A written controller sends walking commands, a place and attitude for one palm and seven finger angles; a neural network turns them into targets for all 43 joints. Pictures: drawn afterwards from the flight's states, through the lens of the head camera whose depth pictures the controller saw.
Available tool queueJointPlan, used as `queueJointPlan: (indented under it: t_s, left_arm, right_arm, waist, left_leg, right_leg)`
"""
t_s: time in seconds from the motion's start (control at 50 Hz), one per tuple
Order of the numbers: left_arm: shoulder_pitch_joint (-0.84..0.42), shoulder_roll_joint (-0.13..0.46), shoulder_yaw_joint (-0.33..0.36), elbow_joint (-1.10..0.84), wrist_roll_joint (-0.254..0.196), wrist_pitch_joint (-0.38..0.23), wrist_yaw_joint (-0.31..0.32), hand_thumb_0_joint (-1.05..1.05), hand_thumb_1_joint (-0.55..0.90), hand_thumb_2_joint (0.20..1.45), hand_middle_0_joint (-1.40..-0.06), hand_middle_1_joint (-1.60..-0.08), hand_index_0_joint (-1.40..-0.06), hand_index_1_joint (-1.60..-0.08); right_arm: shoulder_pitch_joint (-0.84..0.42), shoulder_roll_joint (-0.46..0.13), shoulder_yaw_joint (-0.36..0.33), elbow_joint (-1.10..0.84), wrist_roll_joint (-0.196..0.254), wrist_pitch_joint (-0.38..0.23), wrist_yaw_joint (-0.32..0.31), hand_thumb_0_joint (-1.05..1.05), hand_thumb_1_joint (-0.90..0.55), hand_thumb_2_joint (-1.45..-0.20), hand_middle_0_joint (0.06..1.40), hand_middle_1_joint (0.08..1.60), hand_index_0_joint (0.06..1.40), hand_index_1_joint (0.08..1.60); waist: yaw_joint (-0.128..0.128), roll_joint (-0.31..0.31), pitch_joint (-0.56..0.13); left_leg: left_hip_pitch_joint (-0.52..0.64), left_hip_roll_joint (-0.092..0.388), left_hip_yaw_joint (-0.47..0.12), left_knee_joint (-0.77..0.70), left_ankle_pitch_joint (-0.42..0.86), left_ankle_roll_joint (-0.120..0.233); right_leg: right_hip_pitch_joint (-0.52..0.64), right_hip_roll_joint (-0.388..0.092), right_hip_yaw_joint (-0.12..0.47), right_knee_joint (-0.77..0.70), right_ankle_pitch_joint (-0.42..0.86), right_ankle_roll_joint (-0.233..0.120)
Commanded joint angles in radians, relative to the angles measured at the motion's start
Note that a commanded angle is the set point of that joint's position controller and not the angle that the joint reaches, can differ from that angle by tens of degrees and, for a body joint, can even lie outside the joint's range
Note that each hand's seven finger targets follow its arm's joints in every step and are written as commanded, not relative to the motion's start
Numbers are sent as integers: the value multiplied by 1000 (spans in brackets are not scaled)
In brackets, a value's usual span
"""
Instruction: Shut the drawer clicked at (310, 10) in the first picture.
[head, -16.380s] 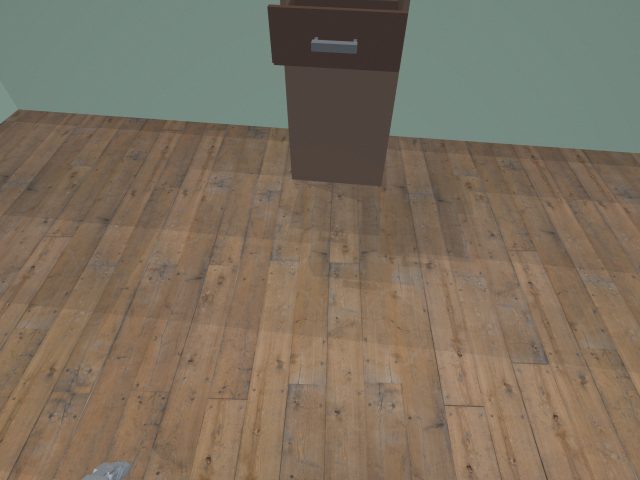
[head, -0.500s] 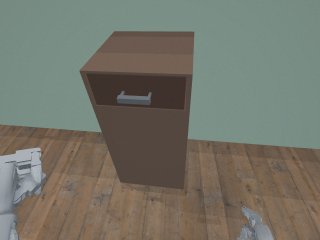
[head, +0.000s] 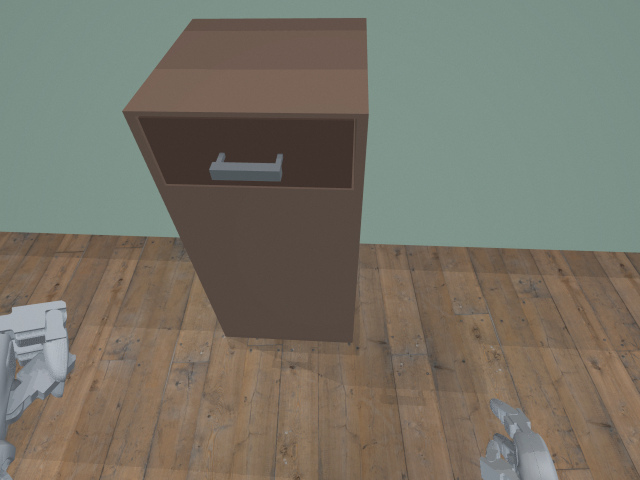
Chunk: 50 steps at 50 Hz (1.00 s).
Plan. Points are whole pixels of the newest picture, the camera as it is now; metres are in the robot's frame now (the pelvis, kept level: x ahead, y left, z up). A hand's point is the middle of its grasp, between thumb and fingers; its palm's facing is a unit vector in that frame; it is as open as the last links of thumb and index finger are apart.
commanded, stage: step back with the hand held close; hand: left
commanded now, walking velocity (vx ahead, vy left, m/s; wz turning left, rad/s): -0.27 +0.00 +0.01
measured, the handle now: (248, 164) +0.65 +0.18 +0.02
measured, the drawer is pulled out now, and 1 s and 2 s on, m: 0.00 0.00 0.00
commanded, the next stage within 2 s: stop stepping back and stand still in 1.22 s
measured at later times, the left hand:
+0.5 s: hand (27, 425) +0.14 +0.24 +0.16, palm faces +0.38 -0.79 -0.49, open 3.3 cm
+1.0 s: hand out of the picture +0.06 +0.26 +0.17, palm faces +0.44 -0.76 -0.48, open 3.3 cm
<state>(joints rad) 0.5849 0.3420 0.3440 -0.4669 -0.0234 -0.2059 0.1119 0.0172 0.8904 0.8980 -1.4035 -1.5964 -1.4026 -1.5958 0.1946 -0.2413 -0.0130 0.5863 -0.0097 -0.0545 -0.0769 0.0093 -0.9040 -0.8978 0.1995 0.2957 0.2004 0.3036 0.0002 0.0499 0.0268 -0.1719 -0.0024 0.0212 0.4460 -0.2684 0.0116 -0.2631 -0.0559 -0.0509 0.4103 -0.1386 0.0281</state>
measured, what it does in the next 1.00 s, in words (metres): walks backwards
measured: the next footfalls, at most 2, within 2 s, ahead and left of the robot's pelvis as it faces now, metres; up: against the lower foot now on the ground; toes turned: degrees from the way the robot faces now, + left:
right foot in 1.04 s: -0.14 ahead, -0.13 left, +0.00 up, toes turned +3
right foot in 1.52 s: -0.20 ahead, -0.09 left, +0.00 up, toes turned -7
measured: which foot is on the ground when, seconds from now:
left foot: down 0.00-1.00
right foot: down 0.00-0.84, up 0.86-1.00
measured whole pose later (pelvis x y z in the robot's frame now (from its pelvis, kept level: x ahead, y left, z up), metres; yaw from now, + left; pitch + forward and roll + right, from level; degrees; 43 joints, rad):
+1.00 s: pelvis -0.12 +0.00 -0.01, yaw +2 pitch +3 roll -3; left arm 0.62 0.40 0.43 -0.57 -0.01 -0.30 0.15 0.02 0.89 0.90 -1.41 -1.60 -1.41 -1.60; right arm 0.22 -0.17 -0.02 0.60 -0.02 -0.13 -0.07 0.01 -0.90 -0.90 0.20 0.30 0.20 0.30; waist 0.00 0.01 -0.03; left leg -0.48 0.03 -0.03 0.55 -0.12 0.01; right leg -0.32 0.07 0.02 0.71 -0.39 0.02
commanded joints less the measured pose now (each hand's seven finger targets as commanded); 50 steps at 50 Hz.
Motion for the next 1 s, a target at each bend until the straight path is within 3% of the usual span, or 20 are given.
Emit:
queueJointPlan:
  t_s: [0.0, 0.1, 0.2, 0.3, 0.38, 0.42, 0.46, 0.5, 0.54, 0.6, 0.66, 0.7, 0.74, 0.76, 0.78, 0.82, 0.84, 0.88, 0.94, 0.98]
  left_arm:
    - [21, 197, 158, -262, -12, -67, 28, 0, 900, 900, -1400, -1600, -1400, -1600]
    - [18, 187, 152, -276, -8, -63, 29, 0, 900, 900, -1400, -1600, -1400, -1600]
    - [-17, 188, 161, -252, 6, -75, 38, 0, 900, 900, -1400, -1600, -1400, -1600]
    - [-36, 205, 166, -271, 12, -97, 50, 0, 900, 900, -1400, -1600, -1400, -1600]
    - [-19, 193, 154, -277, 8, -113, 62, 0, 900, 900, -1400, -1600, -1400, -1600]
    - [-11, 188, 157, -280, 12, -121, 65, 0, 900, 900, -1400, -1600, -1400, -1600]
    - [-5, 183, 163, -283, 24, -127, 67, 0, 900, 900, -1400, -1600, -1400, -1600]
    - [-4, 196, 178, -298, 29, -128, 63, 0, 900, 900, -1400, -1600, -1400, -1600]
    - [-3, 200, 194, -276, 40, -142, 57, 0, 900, 900, -1400, -1600, -1400, -1600]
    - [-10, 202, 183, -305, 22, -145, 41, 0, 900, 900, -1400, -1600, -1400, -1600]
    - [0, 210, 177, -302, 7, -139, 43, 0, 900, 900, -1400, -1600, -1400, -1600]
    - [6, 231, 199, -306, -3, -134, 55, 0, 900, 900, -1400, -1600, -1400, -1600]
    - [22, 225, 200, -295, -5, -132, 62, 0, 900, 900, -1400, -1600, -1400, -1600]
    - [26, 220, 196, -307, -6, -137, 63, 0, 900, 900, -1400, -1600, -1400, -1600]
    - [20, 220, 196, -326, -1, -148, 64, 0, 900, 900, -1400, -1600, -1400, -1600]
    - [11, 201, 216, -326, 30, -162, 62, 0, 900, 900, -1400, -1600, -1400, -1600]
    - [11, 191, 201, -312, 30, -161, 56, 0, 900, 900, -1400, -1600, -1400, -1600]
    - [3, 188, 191, -310, 22, -161, 52, 0, 900, 900, -1400, -1600, -1400, -1600]
    - [31, 160, 133, -307, 2, -158, 40, 0, 900, 900, -1400, -1600, -1400, -1600]
    - [-16, 178, 121, -325, -5, -161, 31, 0, 900, 900, -1400, -1600, -1400, -1600]
  right_arm:
    - [-103, -106, -47, -183, 2, -33, -13, 0, -900, -900, 200, 300, 200, 300]
    - [-98, -107, -49, -197, 4, -30, -17, 0, -900, -900, 200, 300, 200, 300]
    - [-94, -104, -48, -198, 7, -43, -21, 0, -900, -900, 200, 300, 200, 300]
    - [-72, -101, -47, -189, 3, -53, -18, 0, -900, -900, 200, 300, 200, 300]
    - [-62, -99, -43, -180, 2, -61, -21, 0, -900, -900, 200, 300, 200, 300]
    - [-69, -107, -42, -186, 3, -69, -26, 0, -900, -900, 200, 300, 200, 300]
    - [-73, -113, -44, -192, 9, -80, -30, 0, -900, -900, 200, 300, 200, 300]
    - [-78, -105, -46, -201, 12, -92, -31, 0, -900, -900, 200, 300, 200, 300]
    - [-88, -110, -52, -198, 6, -105, -26, 0, -900, -900, 200, 300, 200, 300]
    - [-60, -105, -59, -173, 2, -102, -13, 0, -900, -900, 200, 300, 200, 300]
    - [-47, -88, -66, -154, 3, -81, 3, 0, -900, -900, 200, 300, 200, 300]
    - [-52, -75, -65, -144, 1, -62, 5, 0, -900, -900, 200, 300, 200, 300]
    - [-65, -71, -61, -139, 3, -46, 0, 0, -900, -900, 200, 300, 200, 300]
    - [-73, -84, -64, -146, 3, -45, -5, 0, -900, -900, 200, 300, 200, 300]
    - [-79, -99, -64, -155, 2, -51, -11, 0, -900, -900, 200, 300, 200, 300]
    - [-106, -119, -65, -175, -2, -82, -24, 0, -900, -900, 200, 300, 200, 300]
    - [-87, -100, -71, -165, -1, -92, -23, 0, -900, -900, 200, 300, 200, 300]
    - [-74, -95, -77, -152, -1, -115, -14, 0, -900, -900, 200, 300, 200, 300]
    - [-74, -90, -60, -124, -13, -138, 2, 0, -900, -900, 200, 300, 200, 300]
    - [-73, -87, -51, -94, -23, -138, 11, 0, -900, -900, 200, 300, 200, 300]
  waist:
    - [17, 32, -211]
    - [15, 22, -172]
    - [8, -12, -94]
    - [-4, -95, -83]
    - [-10, -70, -102]
    - [-12, 3, -89]
    - [-5, 91, -97]
    - [3, 100, -129]
    - [9, 99, -84]
    - [-6, -45, -140]
    - [-12, -174, -162]
    - [-12, -209, -179]
    - [-19, -185, -171]
    - [-20, -113, -151]
    - [-25, 1, -130]
    - [-9, 262, -119]
    - [-14, 219, -120]
    - [0, 93, -111]
    - [-2, 132, -99]
    - [-8, 88, -106]
  left_leg:
    - [-110, 63, -71, -65, 413, 8]
    - [-216, 83, -89, -83, 291, 22]
    - [-409, 92, -92, -111, -60, 60]
    - [-344, 30, -69, 7, -204, 45]
    - [-256, 39, -77, 23, -208, 43]
    - [-352, 84, -128, -88, -264, 61]
    - [-510, 147, -182, -197, -322, 96]
    - [-535, 158, -192, -187, -214, 102]
    - [-653, 159, -184, -172, -281, 115]
    - [-472, 69, -107, -2, -86, 63]
    - [-271, -5, -42, 185, -116, 18]
    - [-176, -13, -35, 258, -111, 6]
    - [-120, 3, -43, 176, -81, 14]
    - [-136, 30, -82, 97, -109, 29]
    - [-212, 92, -155, -16, -194, 60]
    - [-635, 319, -395, -337, -507, 166]
    - [-643, 348, -405, -348, -455, 184]
    - [-490, 304, -308, -224, -233, 172]
    - [-305, 245, -235, -170, -116, 112]
    - [-185, 179, -173, -74, 22, 56]
  right_leg:
    - [223, -6, 33, 99, 326, -26]
    - [215, -2, 46, 149, 274, -18]
    - [228, -10, 91, 155, 120, -15]
    - [56, -71, 182, -36, -166, -48]
    - [-53, -71, 147, -57, -282, -45]
    - [24, -18, 102, 27, -253, -23]
    - [190, 43, 66, 208, -89, -2]
    - [264, 60, 63, 292, 85, 2]
    - [325, 62, 99, 313, 111, 3]
    - [204, -14, 203, 177, 276, -33]
    - [-29, -138, 316, -45, 24, -99]
    - [-134, -172, 311, -114, -116, -124]
    - [-193, -138, 231, -81, -157, -94]
    - [-204, -90, 191, -40, -199, -70]
    - [-175, -25, 156, 58, -231, -41]
    - [171, 142, 65, 520, -148, 11]
    - [168, 148, 95, 636, -189, 7]
    - [57, 129, 110, 550, -278, -4]
    - [-1, 106, 67, 230, -297, -20]
    - [-37, 60, 117, -24, -117, -47]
